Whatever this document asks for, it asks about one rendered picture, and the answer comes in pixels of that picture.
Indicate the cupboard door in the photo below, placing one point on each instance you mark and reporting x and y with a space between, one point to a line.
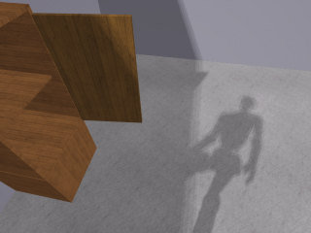
96 59

